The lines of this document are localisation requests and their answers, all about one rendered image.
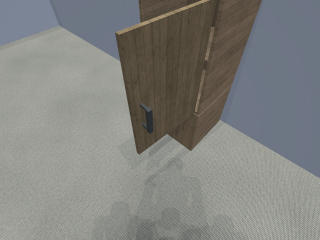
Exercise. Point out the cupboard door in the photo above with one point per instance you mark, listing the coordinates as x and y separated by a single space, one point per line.
162 61

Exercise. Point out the handle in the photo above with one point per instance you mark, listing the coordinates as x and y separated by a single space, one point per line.
149 118

